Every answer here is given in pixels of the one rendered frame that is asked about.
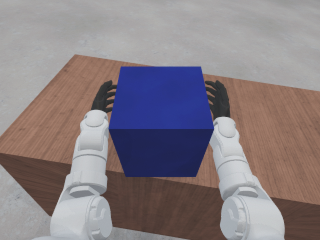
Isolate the carton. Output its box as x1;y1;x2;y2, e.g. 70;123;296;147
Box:
108;66;214;177

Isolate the pedestal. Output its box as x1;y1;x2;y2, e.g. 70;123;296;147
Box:
0;54;320;240

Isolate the left robot upper arm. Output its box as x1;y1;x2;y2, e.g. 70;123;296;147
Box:
31;195;113;240

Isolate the left robot forearm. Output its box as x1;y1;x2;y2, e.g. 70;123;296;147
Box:
50;110;109;236

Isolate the right robot forearm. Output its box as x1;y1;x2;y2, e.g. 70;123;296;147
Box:
209;117;285;235

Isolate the right robot upper arm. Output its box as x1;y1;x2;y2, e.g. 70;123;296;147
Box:
220;195;285;240

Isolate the robot right hand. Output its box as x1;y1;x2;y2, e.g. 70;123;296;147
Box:
205;80;231;120

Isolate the robot left hand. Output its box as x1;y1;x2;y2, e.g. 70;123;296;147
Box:
91;80;117;114

